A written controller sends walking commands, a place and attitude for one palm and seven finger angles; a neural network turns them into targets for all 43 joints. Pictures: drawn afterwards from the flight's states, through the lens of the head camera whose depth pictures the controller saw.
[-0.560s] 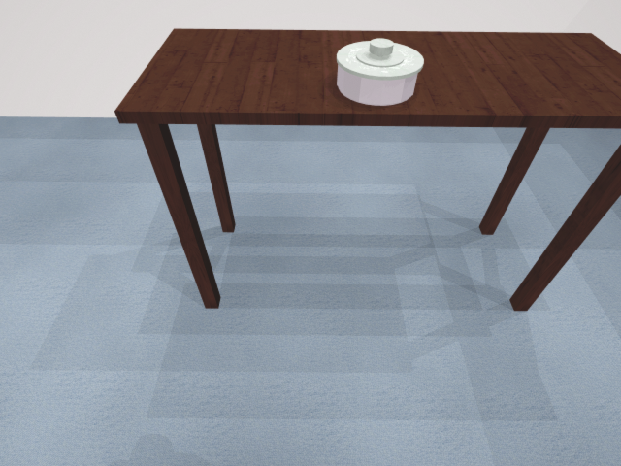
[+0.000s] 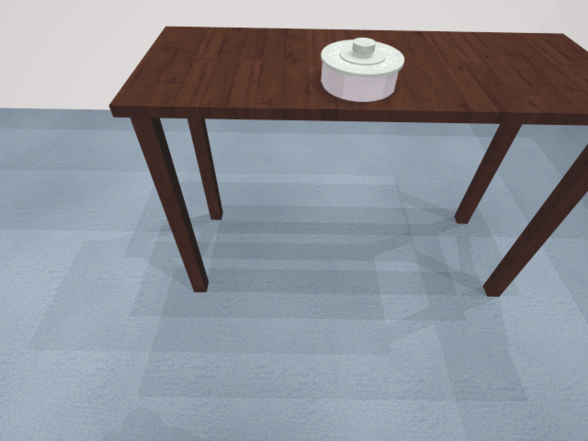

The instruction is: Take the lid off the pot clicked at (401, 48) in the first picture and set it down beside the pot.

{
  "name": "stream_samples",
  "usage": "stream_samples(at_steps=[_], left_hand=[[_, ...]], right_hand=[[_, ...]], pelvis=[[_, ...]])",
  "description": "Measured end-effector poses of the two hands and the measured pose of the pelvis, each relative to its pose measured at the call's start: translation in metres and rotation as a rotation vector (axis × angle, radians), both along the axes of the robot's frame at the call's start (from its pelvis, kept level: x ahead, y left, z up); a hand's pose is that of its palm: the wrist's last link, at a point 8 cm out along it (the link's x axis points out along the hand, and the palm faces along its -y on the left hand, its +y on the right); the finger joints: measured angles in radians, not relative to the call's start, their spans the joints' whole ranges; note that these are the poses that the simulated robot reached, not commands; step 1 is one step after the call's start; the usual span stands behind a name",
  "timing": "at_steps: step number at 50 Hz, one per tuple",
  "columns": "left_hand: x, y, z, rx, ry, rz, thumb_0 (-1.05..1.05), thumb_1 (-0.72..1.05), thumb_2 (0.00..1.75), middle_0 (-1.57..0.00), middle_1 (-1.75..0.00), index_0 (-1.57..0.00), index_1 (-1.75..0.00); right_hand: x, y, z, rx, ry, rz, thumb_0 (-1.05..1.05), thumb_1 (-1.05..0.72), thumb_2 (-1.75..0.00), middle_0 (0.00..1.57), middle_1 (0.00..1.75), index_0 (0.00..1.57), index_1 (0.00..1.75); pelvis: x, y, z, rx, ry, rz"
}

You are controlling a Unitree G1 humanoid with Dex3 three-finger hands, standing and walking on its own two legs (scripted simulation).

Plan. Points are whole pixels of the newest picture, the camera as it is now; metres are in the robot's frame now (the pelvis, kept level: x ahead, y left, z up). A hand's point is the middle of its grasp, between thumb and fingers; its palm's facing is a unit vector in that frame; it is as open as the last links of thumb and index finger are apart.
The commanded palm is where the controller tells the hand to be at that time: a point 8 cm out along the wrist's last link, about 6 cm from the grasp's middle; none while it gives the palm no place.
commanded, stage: look at it before walking up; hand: left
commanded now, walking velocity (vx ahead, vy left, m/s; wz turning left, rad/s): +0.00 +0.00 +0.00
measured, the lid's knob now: (363, 45) +0.91 -0.11 +0.15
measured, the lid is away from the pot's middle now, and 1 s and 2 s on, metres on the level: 0.00 0.00 0.00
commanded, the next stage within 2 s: walk to a spot facing it in 0.08 s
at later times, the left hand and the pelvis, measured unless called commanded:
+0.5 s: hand out of the picture +0.06 +0.21 -0.17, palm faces -0.10 -0.95 -0.29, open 7.4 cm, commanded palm none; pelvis +0.00 -0.01 -0.01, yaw -7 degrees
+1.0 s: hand out of the picture +0.07 +0.16 -0.16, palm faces -0.27 -0.92 -0.28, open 7.4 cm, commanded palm none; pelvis -0.03 -0.03 +0.00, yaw -23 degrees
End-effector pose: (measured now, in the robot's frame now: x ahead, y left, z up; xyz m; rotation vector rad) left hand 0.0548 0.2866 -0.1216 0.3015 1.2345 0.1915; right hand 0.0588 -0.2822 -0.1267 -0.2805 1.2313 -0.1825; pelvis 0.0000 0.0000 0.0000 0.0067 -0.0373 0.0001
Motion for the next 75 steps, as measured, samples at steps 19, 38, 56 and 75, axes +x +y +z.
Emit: stream_samples(at_steps=[19, 38, 56, 75], left_hand=[[0.003, -0.008, -0.008, -0.011, 0.045, -0.018, 0.00, 0.90, 0.90, -0.20, -0.30, -0.20, -0.30], [-0.008, -0.086, -0.006, -0.043, 0.081, -0.120, 0.00, 0.90, 0.90, -0.20, -0.30, -0.20, -0.30], [0.048, -0.068, -0.009, -0.044, 0.048, -0.324, 0.00, 0.90, 0.90, -0.21, -0.30, -0.20, -0.30], [0.142, -0.187, -0.018, -0.090, -0.017, -0.750, 0.00, 0.91, 0.90, -0.20, -0.30, -0.19, -0.30]], right_hand=[[-0.007, 0.009, -0.007, 0.015, -0.019, -0.066, 0.01, -0.90, -0.90, 0.20, 0.30, 0.20, 0.30], [-0.063, -0.011, -0.029, 0.119, -0.016, -0.267, 0.01, -0.91, -0.90, 0.20, 0.30, 0.20, 0.30], [-0.080, -0.006, 0.004, 0.023, -0.192, -0.429, 0.01, -0.91, -0.90, 0.20, 0.30, 0.20, 0.30], [-0.254, 0.032, -0.031, 0.066, -0.012, -0.799, 0.01, -0.90, -0.90, 0.20, 0.30, 0.20, 0.30]], pelvis=[[0.002, 0.001, -0.004, 0.008, 0.009, -0.066], [-0.020, -0.038, -0.009, 0.057, 0.024, -0.245], [-0.031, -0.010, -0.005, 0.044, 0.078, -0.466], [-0.040, -0.045, -0.025, 0.016, 0.045, -0.754]])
